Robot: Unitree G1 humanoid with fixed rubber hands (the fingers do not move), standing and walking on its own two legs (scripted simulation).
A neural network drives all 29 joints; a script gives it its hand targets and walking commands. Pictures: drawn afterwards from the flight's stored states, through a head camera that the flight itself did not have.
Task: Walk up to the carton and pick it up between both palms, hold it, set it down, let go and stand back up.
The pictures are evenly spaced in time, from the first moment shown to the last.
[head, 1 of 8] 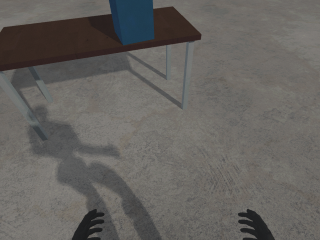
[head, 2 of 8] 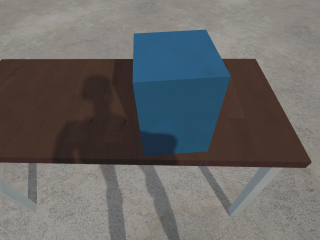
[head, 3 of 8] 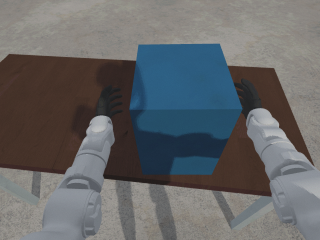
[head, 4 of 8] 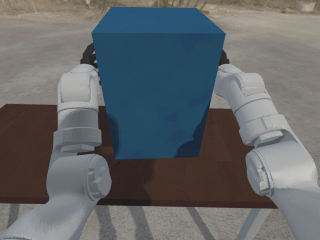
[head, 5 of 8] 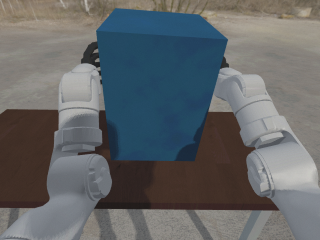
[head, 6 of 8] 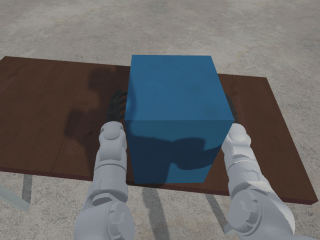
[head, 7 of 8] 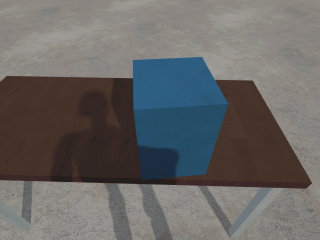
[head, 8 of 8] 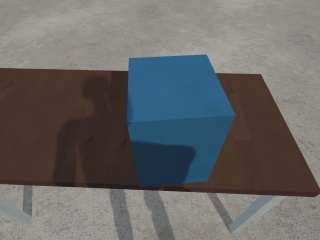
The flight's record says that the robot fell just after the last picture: no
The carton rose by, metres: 0.25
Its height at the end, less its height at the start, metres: +0.00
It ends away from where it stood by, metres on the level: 0.02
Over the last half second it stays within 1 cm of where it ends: yes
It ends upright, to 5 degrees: yes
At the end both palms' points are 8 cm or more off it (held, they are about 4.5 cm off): yes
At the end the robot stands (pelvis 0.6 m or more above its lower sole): yes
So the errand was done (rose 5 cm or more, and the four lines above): yes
